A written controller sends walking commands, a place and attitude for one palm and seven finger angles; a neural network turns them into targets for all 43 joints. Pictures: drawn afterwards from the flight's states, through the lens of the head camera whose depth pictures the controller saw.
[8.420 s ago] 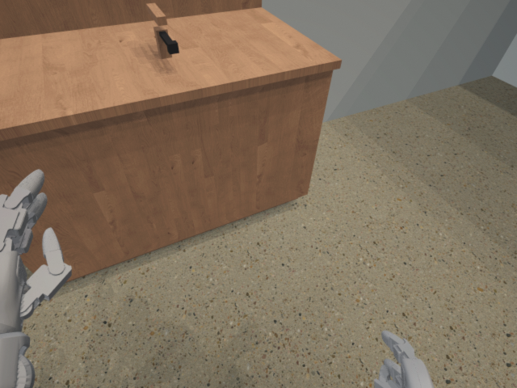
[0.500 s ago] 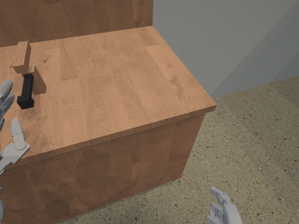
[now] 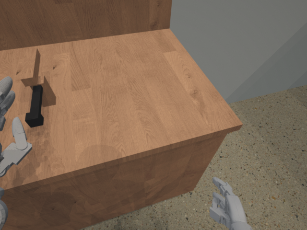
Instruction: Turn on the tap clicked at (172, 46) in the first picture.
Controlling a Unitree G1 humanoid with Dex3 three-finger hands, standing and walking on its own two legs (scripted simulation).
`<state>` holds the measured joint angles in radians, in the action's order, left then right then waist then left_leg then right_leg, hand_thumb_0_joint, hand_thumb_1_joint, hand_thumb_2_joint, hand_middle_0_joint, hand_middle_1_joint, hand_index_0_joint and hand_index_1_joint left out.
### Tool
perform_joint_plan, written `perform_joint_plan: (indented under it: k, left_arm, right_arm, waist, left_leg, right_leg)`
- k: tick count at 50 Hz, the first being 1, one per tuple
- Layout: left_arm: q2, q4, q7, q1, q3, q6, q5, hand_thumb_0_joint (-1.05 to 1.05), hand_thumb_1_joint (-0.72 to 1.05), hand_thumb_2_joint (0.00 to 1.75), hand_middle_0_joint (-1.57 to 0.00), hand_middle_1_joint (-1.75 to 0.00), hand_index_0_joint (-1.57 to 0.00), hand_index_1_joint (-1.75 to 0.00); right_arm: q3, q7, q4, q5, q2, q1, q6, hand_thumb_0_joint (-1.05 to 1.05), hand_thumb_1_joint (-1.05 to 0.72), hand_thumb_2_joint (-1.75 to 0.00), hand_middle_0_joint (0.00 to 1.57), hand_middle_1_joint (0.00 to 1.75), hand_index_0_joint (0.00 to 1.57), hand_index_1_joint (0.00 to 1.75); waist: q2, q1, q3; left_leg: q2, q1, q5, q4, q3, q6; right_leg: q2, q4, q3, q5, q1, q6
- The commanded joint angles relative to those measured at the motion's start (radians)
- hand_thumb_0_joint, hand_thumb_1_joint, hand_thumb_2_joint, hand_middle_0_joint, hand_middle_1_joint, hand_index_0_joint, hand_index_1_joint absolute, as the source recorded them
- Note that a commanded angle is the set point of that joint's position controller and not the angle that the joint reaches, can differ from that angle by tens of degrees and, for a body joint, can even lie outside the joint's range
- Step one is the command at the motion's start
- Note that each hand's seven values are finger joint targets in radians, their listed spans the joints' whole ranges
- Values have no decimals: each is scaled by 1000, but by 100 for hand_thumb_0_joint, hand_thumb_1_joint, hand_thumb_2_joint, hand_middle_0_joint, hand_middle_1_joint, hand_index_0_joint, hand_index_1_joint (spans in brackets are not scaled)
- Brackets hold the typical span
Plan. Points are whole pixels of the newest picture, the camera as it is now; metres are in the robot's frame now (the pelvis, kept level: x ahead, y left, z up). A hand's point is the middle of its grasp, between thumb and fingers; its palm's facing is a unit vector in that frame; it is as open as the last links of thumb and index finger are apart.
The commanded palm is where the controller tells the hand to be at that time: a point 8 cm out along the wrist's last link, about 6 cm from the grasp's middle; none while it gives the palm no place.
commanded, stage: come to a stop and stand still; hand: left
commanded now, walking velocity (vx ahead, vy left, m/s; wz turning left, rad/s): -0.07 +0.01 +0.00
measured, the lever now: (34, 119) +0.33 +0.32 +0.11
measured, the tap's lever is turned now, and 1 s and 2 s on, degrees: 0 0 0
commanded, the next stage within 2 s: look again from close up in 0.58 s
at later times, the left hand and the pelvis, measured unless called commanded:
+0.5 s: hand (16, 148) +0.22 +0.27 +0.17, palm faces +0.39 -0.85 -0.36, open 7.4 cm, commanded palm +0.17 +0.30 +0.18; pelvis +0.01 +0.02 +0.01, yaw +0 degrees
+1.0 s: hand out of the picture +0.22 +0.32 +0.17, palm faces +0.40 -0.83 -0.39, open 7.4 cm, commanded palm +0.16 +0.34 +0.18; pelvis +0.00 +0.06 +0.01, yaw -1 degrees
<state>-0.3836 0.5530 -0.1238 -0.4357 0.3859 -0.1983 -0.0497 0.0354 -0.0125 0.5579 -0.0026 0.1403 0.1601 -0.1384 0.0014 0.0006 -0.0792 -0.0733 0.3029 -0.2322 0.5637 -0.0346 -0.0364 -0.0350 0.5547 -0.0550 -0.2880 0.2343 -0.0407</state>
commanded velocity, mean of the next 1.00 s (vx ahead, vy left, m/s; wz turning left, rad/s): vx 0.00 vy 0.00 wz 0.00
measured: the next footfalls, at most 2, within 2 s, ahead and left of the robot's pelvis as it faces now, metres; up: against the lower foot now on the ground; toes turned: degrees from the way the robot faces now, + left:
none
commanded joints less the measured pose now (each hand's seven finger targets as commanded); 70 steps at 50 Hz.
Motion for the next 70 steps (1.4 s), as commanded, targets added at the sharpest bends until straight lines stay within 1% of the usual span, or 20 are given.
perform_joint_plan:
  k: [1,8,15,26,27,28,29,30,32,34,38,39,42,45,51,55,59,62,65,70]
  left_arm:
    - [-132,107,-26,-28,104,-20,-24,0,90,90,-20,-30,-20,-30]
    - [-131,121,-28,132,43,4,-9,0,90,90,-20,-30,-20,-30]
    - [-137,176,-40,55,52,2,-10,0,90,90,-20,-30,-20,-30]
    - [-129,125,-33,43,48,12,-18,0,90,90,-20,-30,-20,-30]
    - [-926,341,-18,1079,612,-102,148,0,90,90,-20,-30,-20,-30]
    - [-319,-236,26,499,218,-61,56,0,90,90,-20,-30,-20,-30]
    - [-118,-217,30,288,73,-37,9,0,90,90,-20,-30,-20,-30]
    - [-133,-97,34,291,46,-56,15,0,90,90,-20,-30,-20,-30]
    - [-99,25,35,155,-6,-66,2,0,90,90,-20,-30,-20,-30]
    - [-100,72,24,46,2,-60,-2,0,90,90,-20,-30,-20,-30]
    - [-200,92,16,58,124,-74,1,0,90,90,-20,-30,-20,-30]
    - [-253,116,7,80,180,-78,5,0,90,90,-20,-30,-20,-30]
    - [-203,122,13,147,145,-100,6,0,90,90,-20,-30,-20,-30]
    - [-176,131,13,167,114,-108,19,0,90,90,-20,-30,-20,-30]
    - [-111,137,11,132,35,-99,29,0,90,90,-20,-30,-20,-30]
    - [-118,80,8,115,53,-85,25,0,90,90,-20,-30,-20,-30]
    - [-178,150,9,146,111,-84,19,0,90,90,-20,-30,-20,-30]
    - [-156,175,19,133,88,-81,8,0,90,90,-20,-30,-20,-30]
    - [-134,164,25,90,75,-66,3,0,90,90,-20,-30,-20,-30]
    - [-140,162,30,53,89,-56,-8,0,90,90,-20,-30,-20,-30]
  right_arm:
    - [-62,-13,-119,10,145,-31,-23,0,-90,-90,20,30,20,30]
    - [-52,-52,-106,10,164,-64,0,0,-90,-90,20,30,20,30]
    - [-56,-52,-119,12,173,-80,-4,0,-90,-90,20,30,20,30]
    - [-61,-50,-128,19,183,-74,14,0,-90,-90,20,30,20,30]
    - [-84,-48,-131,-23,224,55,-33,0,-90,-90,20,30,20,30]
    - [-39,-41,-55,8,99,-17,-31,0,-90,-90,20,30,20,30]
    - [-94,-24,-125,36,168,-42,-37,0,-90,-90,20,30,20,30]
    - [-99,-15,-129,26,195,10,-40,0,-90,-90,20,30,20,30]
    - [-91,12,-148,28,187,-31,-46,0,-90,-90,20,30,20,30]
    - [-81,18,-147,32,178,-69,-52,0,-90,-90,20,30,20,30]
    - [-72,-11,-158,17,183,-71,-49,0,-90,-90,20,30,20,30]
    - [-67,-19,-154,18,187,-86,-45,0,-90,-90,20,30,20,30]
    - [-67,-30,-155,17,185,-61,-54,0,-90,-90,20,30,20,30]
    - [-64,-30,-147,17,185,-56,-72,0,-90,-90,20,30,20,30]
    - [-73,-12,-123,16,189,-31,-88,0,-90,-90,20,30,20,30]
    - [-67,-15,-114,15,182,-38,-68,0,-90,-90,20,30,20,30]
    - [-72,-14,-133,21,173,-58,-51,0,-90,-90,20,30,20,30]
    - [-83,-4,-148,17,171,-35,-43,0,-90,-90,20,30,20,30]
    - [-82,8,-157,16,169,-34,-37,0,-90,-90,20,30,20,30]
    - [-92,8,-169,21,178,-33,-20,0,-90,-90,20,30,20,30]
  waist:
    - [122,-1,179]
    - [-45,-11,214]
    - [-106,-19,214]
    - [-57,-18,173]
    - [96,-38,-48]
    - [105,-23,190]
    - [-114,-56,221]
    - [-140,-43,271]
    - [-77,-52,254]
    - [-18,-53,238]
    - [50,-40,131]
    - [3,-39,127]
    - [-119,-31,132]
    - [-161,-33,151]
    - [-82,-26,184]
    - [-56,-25,172]
    - [-122,-26,196]
    - [-144,-25,220]
    - [-152,-23,212]
    - [-123,-20,218]
  left_leg:
    - [47,-13,7,76,5,5]
    - [-1,-168,292,-133,45,38]
    - [3,-102,220,-185,73,43]
    - [7,-80,125,-221,66,40]
    - [-18,52,182,-44,19,73]
    - [80,-119,217,-83,31,72]
    - [45,-221,246,-112,5,54]
    - [23,-187,245,-93,-8,57]
    - [21,-157,207,-113,12,59]
    - [10,-161,145,-143,30,60]
    - [16,-65,-78,-199,62,58]
    - [9,-74,-89,-221,69,58]
    - [-21,-13,-175,-281,112,77]
    - [-43,-15,-198,-302,132,89]
    - [-19,-103,15,-236,107,63]
    - [-13,-109,103,-226,99,48]
    - [-39,-172,262,-222,109,26]
    - [-80,-216,391,-197,115,27]
    - [-98,-229,426,-186,119,33]
    - [-79,-165,341,-152,90,39]
  right_leg:
    - [218,-243,285,373,-37,-59]
    - [60,-180,74,303,-71,48]
    - [59,-196,59,256,-151,38]
    - [57,-239,65,223,-145,41]
    - [142,-354,154,290,82,102]
    - [168,-257,164,320,6,-3]
    - [140,-180,169,405,-35,-13]
    - [131,-164,163,389,-82,13]
    - [121,-176,146,305,-105,40]
    - [103,-182,114,199,-81,26]
    - [87,-245,109,-15,-11,25]
    - [74,-230,95,-23,-1,25]
    - [56,-169,60,13,-78,30]
    - [51,-133,39,54,-105,33]
    - [61,-176,47,150,-91,29]
    - [58,-189,40,185,-82,34]
    - [40,-146,25,192,-66,39]
    - [43,-126,13,133,-49,41]
    - [35,-137,3,87,-30,44]
    - [42,-175,11,209,-85,43]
